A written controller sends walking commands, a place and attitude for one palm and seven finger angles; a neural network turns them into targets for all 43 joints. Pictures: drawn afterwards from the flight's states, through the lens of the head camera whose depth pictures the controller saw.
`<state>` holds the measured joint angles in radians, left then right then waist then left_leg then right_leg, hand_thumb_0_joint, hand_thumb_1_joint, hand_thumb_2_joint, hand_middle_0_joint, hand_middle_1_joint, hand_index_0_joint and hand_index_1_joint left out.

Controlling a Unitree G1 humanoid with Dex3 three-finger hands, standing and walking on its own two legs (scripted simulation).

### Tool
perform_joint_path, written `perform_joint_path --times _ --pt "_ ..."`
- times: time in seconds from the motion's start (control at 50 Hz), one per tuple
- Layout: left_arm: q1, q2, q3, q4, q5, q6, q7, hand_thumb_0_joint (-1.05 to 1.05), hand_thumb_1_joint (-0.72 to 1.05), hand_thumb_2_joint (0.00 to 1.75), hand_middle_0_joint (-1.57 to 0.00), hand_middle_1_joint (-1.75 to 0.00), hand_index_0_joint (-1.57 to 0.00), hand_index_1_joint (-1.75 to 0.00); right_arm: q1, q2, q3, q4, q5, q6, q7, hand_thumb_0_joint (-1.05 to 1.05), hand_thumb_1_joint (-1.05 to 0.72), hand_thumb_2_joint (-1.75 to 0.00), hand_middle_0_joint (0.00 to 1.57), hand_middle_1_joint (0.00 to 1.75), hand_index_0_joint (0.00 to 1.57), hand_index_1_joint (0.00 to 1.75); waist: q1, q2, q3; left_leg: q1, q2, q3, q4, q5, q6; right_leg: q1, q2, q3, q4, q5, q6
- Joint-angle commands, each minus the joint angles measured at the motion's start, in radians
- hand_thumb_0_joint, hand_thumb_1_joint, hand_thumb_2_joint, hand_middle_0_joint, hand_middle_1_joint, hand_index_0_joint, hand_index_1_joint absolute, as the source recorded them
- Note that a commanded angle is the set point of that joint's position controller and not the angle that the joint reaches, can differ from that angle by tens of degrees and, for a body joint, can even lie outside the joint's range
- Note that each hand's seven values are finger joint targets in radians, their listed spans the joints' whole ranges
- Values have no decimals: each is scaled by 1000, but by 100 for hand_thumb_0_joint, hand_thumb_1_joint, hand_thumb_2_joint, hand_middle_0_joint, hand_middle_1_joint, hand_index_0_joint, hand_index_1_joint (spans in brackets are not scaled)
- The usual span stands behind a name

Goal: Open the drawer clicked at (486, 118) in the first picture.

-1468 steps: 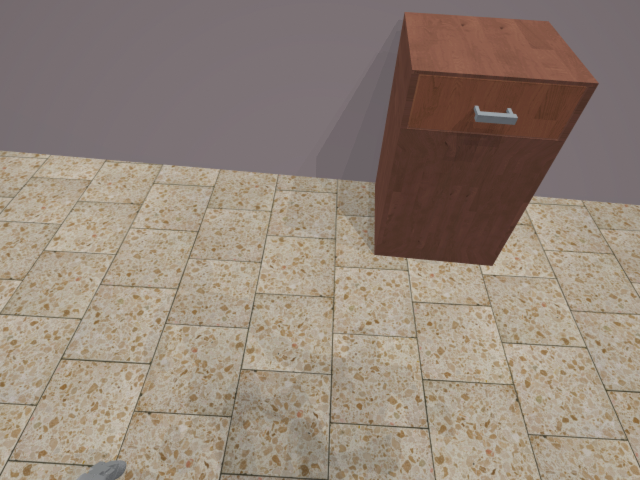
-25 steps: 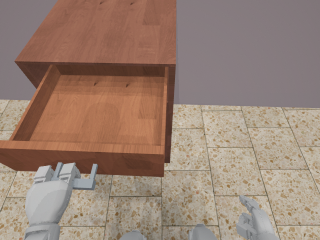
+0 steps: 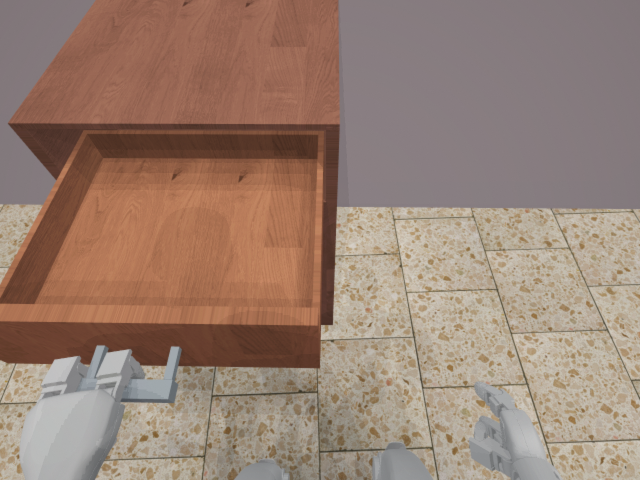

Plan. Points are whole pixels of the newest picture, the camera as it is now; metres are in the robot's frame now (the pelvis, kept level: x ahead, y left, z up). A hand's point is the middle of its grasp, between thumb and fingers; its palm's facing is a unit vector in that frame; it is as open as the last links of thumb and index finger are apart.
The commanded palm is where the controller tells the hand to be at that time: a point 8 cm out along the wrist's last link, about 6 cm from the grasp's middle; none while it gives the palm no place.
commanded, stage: open the thumb to release the handle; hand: left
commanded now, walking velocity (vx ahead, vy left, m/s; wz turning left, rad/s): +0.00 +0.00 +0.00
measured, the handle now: (132, 372) +0.24 +0.24 +0.00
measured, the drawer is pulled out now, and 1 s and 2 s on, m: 0.30 0.30 0.30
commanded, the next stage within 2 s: lift the hand off the handle in 0.48 s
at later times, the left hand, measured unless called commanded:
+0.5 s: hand (99, 431) +0.17 +0.27 -0.02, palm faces -0.02 -0.03 -1.00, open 12.5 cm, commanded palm +0.16 +0.27 +0.02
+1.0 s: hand (104, 418) +0.19 +0.27 -0.02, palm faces -0.03 -0.03 -1.00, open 13.6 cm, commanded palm +0.18 +0.27 +0.04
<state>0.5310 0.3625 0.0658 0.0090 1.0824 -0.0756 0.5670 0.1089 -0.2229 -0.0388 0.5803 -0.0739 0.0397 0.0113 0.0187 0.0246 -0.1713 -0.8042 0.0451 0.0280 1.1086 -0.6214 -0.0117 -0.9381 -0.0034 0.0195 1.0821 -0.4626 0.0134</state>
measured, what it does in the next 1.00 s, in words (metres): stands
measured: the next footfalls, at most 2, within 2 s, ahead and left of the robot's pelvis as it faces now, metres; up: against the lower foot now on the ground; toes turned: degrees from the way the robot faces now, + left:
none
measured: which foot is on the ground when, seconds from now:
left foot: down 0.00-1.00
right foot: down 0.00-1.00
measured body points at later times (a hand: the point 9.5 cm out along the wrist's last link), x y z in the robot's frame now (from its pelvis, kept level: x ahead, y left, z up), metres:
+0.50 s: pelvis -0.02 +0.00 +0.00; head +0.06 -0.01 +0.44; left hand +0.17 +0.27 +0.03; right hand +0.19 -0.23 -0.11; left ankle -0.05 +0.12 -0.66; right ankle +0.03 -0.13 -0.66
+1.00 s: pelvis -0.02 -0.01 +0.01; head +0.05 -0.02 +0.45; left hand +0.18 +0.27 +0.03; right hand +0.17 -0.25 -0.11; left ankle -0.05 +0.12 -0.66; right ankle +0.03 -0.13 -0.66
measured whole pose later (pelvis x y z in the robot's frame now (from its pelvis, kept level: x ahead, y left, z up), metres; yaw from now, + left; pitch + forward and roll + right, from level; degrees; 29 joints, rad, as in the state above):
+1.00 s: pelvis -0.02 -0.01 +0.01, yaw +2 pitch +16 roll +0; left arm 0.26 0.39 0.04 0.21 1.08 -0.09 0.53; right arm 0.11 -0.23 -0.04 0.66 -0.06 0.02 -0.07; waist 0.05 0.03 -0.14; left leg -0.80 0.03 -0.01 1.08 -0.56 -0.02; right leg -0.91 -0.02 -0.01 1.05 -0.42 0.00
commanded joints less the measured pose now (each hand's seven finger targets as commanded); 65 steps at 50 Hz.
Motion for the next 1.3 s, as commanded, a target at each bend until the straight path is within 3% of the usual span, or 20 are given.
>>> perform_joint_path --times 0.0,0.06,0.14,0.16,0.22,0.36,0.4,0.52,0.6,0.7,0.74,0.82,0.88,0.92,0.96,1.02,1.1,1.12,1.14,1.28 --pt "-9 177 143 -87 22 -42 77 0 76 84 -39 -134 -39 -134 -68 -131 -46 -110 -16 -46 -34 0 -90 -90 20 30 20 30 39 5 -208 76 -64 -21 -114 443 14 181 30 -52 -79 322 -58" --pt "-16 167 127 -104 8 -25 88 0 55 75 -38 -131 -38 -131 -49 -137 -58 -104 -11 -49 -34 0 -90 -90 20 30 20 30 40 43 -278 129 -65 -18 -114 507 8 203 29 -56 -81 357 -59" --pt "-90 154 86 -94 -9 9 63 0 27 63 -35 -128 -35 -128 -62 -141 -49 -96 -3 -46 -51 0 -90 -90 20 30 20 30 11 -29 -267 116 -66 -20 -126 468 15 223 26 -51 -110 351 -49" --pt "-90 170 93 -87 -5 11 52 0 20 60 -35 -127 -35 -127 -57 -142 -51 -95 -1 -47 -57 0 -90 -90 20 30 20 30 15 -40 -260 114 -65 -22 -133 439 16 231 27 -58 -117 332 -48" --pt "-97 181 86 -89 -6 11 31 0 -1 51 -33 -125 -33 -125 -69 -141 -40 -95 1 -51 -64 0 -90 -90 20 30 20 30 25 -3 -243 116 -67 -20 -151 426 16 238 24 -56 -129 311 -53" --pt "-150 184 94 -66 4 -23 24 0 -50 30 -30 -120 -30 -120 -72 -132 -39 -86 -3 -54 -70 0 -90 -90 20 30 20 30 24 -3 -206 94 -70 -16 -153 359 17 208 23 -55 -138 247 -52" --pt "-172 166 76 -54 3 -29 28 0 -50 30 -30 -120 -30 -120 -71 -131 -39 -89 -2 -58 -67 0 -90 -90 20 30 20 30 20 11 -189 86 -72 -16 -155 334 17 194 20 -60 -143 213 -52" --pt "-179 198 107 -43 1 -16 41 0 -50 30 -30 -120 -30 -120 -74 -137 -42 -83 0 -57 -70 0 -90 -90 20 30 20 30 30 1 -227 88 -75 -14 -155 342 16 217 22 -51 -142 226 -54" --pt "-210 160 53 -75 3 -1 46 0 -50 30 -30 -120 -30 -120 -73 -129 -42 -87 1 -66 -72 0 -90 -90 20 30 20 30 15 4 -236 121 -73 -13 -164 346 18 220 20 -56 -158 225 -51" --pt "-289 188 68 4 10 25 39 0 -50 30 -30 -120 -30 -120 -76 -135 -36 -68 5 -61 -82 0 -90 -90 20 30 20 30 14 -29 -188 79 -75 -13 -181 277 22 224 18 -50 -180 164 -47" --pt "-329 190 60 1 9 23 32 0 -50 30 -30 -120 -30 -120 -82 -134 -32 -69 5 -62 -89 0 -90 -90 20 30 20 30 14 -2 -200 88 -77 -6 -183 277 23 226 15 -43 -186 161 -47" --pt "-334 213 83 31 -10 16 7 0 -50 30 -30 -120 -30 -120 -67 -139 -35 -59 8 -67 -97 0 -90 -90 20 30 20 30 14 -32 -218 82 -78 -4 -179 296 27 267 15 -35 -193 201 -44" --pt "-336 196 71 25 -12 -4 0 0 -50 30 -30 -120 -30 -120 -69 -133 -35 -60 12 -68 -97 0 -90 -90 20 30 20 30 17 -9 -206 80 -79 -1 -183 292 26 259 14 -34 -196 194 -43" --pt "-356 231 104 19 -22 -7 -1 0 -50 30 -30 -120 -30 -120 -64 -137 -38 -57 13 -67 -100 0 -90 -90 20 30 20 30 14 -37 -214 84 -78 -3 -186 295 27 280 14 -31 -204 203 -42" --pt "-346 247 119 8 -23 -14 -1 0 -50 30 -30 -120 -30 -120 -64 -136 -38 -55 14 -66 -101 0 -90 -90 20 30 20 30 25 -8 -225 91 -81 -1 -192 285 26 288 12 -30 -207 188 -42" --pt "-391 260 129 -17 -27 -25 5 0 -50 30 -30 -120 -30 -120 -68 -136 -37 -57 14 -66 -106 0 -90 -90 20 30 20 30 17 7 -225 104 -81 -2 -197 297 27 285 14 -32 -210 190 -43" --pt "-365 230 108 -68 -33 -35 20 0 -50 30 -30 -120 -30 -120 -59 -133 -42 -62 13 -74 -100 0 -90 -90 20 30 20 30 16 35 -255 155 -80 -2 -209 340 22 293 16 -45 -210 229 -45" --pt "-351 253 131 -74 -35 -31 24 0 -50 30 -30 -120 -30 -120 -63 -137 -42 -62 12 -72 -99 0 -90 -90 20 30 20 30 18 31 -258 163 -79 -6 -211 359 22 299 19 -45 -209 245 -47" --pt "-343 238 120 -79 -30 -29 28 0 -50 30 -30 -120 -30 -120 -66 -132 -40 -64 11 -71 -99 0 -90 -90 20 30 20 30 18 18 -262 165 -80 -2 -212 365 22 303 17 -44 -211 252 -44" --pt "-300 194 65 -107 -28 21 13 0 -50 30 -30 -120 -30 -120 -73 -133 -34 -83 17 -66 -87 0 -90 -90 20 30 20 30 14 3 -204 209 -74 -6 -271 381 18 336 21 -61 -252 257 -45"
